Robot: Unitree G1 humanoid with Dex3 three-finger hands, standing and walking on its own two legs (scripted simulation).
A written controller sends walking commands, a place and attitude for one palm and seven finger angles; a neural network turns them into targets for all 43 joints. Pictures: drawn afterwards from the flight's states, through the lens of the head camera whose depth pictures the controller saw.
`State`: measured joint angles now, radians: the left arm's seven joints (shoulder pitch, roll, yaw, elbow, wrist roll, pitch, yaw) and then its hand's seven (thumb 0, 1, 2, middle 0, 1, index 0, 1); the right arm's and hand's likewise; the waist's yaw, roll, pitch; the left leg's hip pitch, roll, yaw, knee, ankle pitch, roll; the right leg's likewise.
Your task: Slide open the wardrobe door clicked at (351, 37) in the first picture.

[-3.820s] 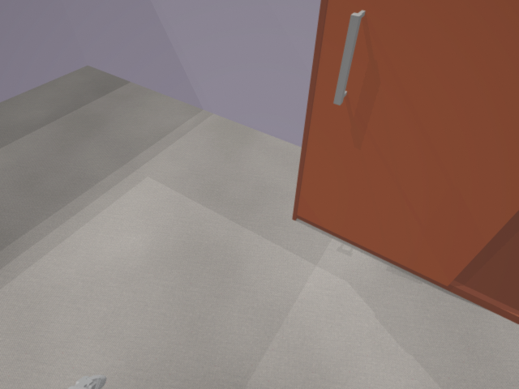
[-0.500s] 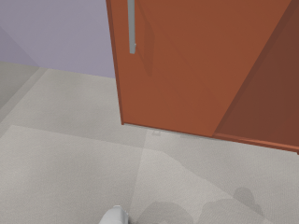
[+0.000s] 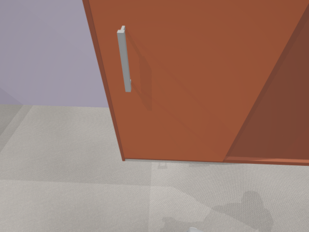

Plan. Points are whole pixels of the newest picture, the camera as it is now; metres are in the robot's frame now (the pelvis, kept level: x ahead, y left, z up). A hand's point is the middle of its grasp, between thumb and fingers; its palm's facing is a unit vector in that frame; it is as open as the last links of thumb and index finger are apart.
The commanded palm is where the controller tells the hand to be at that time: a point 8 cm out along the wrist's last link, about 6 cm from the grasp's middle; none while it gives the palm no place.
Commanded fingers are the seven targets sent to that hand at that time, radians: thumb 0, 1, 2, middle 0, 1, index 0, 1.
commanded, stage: take the last steps up to it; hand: left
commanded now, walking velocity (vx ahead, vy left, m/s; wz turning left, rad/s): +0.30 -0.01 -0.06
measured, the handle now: (126, 61) +0.70 +0.13 +0.08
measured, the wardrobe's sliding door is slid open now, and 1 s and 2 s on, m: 0.00 0.00 0.00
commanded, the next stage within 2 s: come to a stop and stand still in 0.32 s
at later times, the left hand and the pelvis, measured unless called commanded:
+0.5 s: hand (102, 230) +0.18 +0.17 -0.19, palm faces +0.07 -0.98 -0.18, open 7.2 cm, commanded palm none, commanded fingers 0.00 0.90 0.90 -0.20 -0.30 -0.20 -0.30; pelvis +0.19 +0.00 -0.01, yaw +1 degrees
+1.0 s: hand (103, 217) +0.21 +0.17 -0.17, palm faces +0.04 -0.96 -0.28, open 7.3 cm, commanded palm none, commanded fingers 0.00 0.90 0.90 -0.20 -0.30 -0.20 -0.30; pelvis +0.15 -0.03 -0.02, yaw -1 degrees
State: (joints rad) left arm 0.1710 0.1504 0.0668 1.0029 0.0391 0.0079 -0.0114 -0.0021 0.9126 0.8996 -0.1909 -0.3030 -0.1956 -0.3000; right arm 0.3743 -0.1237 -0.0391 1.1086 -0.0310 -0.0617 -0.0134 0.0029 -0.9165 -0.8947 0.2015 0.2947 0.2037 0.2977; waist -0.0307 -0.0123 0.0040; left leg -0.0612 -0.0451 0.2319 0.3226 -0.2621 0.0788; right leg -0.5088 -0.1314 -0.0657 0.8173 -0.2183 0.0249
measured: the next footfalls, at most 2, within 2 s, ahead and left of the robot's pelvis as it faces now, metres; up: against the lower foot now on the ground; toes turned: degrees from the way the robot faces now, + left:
right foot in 0.16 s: +0.16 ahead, -0.15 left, +0.00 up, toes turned -10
left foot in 0.52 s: +0.32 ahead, +0.11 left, +0.00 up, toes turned +9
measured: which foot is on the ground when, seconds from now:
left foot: down 0.00-0.16, up 0.18-0.50, down 0.52-0.98, up 1.00-1.00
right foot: up 0.00-0.14, down 0.16-0.54, up 0.56-0.96, down 0.98-1.00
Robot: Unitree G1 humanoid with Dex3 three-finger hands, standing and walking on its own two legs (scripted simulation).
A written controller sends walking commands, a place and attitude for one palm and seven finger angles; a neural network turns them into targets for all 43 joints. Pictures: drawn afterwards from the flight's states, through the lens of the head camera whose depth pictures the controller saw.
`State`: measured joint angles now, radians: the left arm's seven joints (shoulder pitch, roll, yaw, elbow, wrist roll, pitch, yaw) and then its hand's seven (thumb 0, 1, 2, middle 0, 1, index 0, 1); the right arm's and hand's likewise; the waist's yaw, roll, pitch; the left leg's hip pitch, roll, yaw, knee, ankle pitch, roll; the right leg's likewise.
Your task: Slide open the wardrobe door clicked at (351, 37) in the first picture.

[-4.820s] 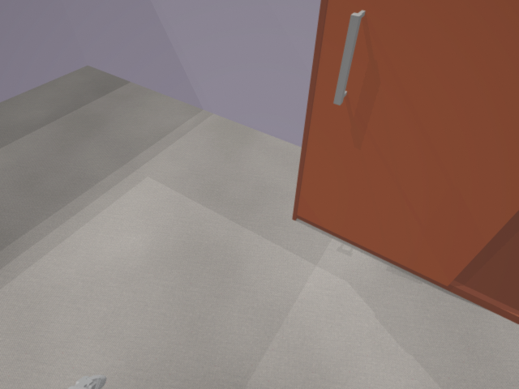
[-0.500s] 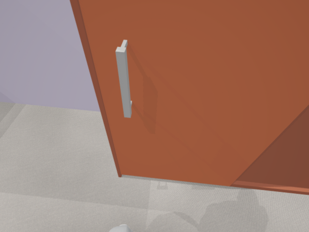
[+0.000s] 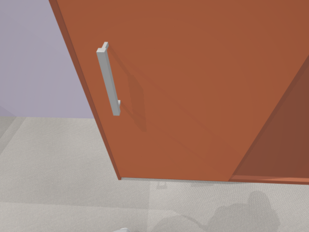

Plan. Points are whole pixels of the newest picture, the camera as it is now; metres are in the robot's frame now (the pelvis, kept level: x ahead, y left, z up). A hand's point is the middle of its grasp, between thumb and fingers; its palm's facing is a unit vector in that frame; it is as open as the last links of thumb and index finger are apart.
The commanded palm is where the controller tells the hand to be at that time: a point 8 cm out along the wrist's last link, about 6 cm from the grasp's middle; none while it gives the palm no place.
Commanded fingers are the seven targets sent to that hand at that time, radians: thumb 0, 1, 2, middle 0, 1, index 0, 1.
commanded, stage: come to a stop and stand still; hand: left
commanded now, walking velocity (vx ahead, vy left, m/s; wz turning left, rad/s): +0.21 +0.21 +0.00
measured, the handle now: (111, 82) +0.54 +0.17 +0.10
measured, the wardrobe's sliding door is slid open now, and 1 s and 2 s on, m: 0.00 0.00 0.00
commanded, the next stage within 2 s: look again from close up in 0.92 s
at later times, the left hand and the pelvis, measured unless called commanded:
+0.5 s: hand out of the picture -0.08 +0.17 -0.17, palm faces +0.15 -0.98 -0.15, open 7.4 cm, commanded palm none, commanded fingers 0.00 0.90 0.90 -0.20 -0.30 -0.20 -0.30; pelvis -0.01 +0.03 +0.01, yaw +2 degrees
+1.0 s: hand out of the picture +0.02 +0.23 -0.16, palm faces +0.02 -0.98 -0.21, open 7.3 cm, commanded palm none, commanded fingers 0.00 0.90 0.90 -0.20 -0.30 -0.20 -0.30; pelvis +0.00 +0.04 +0.02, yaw +0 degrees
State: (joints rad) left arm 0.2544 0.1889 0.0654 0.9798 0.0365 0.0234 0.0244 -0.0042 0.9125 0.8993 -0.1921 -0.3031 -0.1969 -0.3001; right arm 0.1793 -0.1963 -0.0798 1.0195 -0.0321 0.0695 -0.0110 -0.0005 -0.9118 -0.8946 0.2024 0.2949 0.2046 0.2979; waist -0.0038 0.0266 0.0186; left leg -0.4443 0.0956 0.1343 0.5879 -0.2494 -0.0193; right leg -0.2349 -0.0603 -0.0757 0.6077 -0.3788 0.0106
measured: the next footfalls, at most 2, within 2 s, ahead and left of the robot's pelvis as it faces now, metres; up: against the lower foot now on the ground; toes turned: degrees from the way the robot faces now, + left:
left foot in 0.44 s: +0.01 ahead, +0.15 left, +0.00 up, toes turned +7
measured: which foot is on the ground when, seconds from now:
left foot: up 0.00-0.42, down 0.44-1.00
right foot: down 0.00-1.00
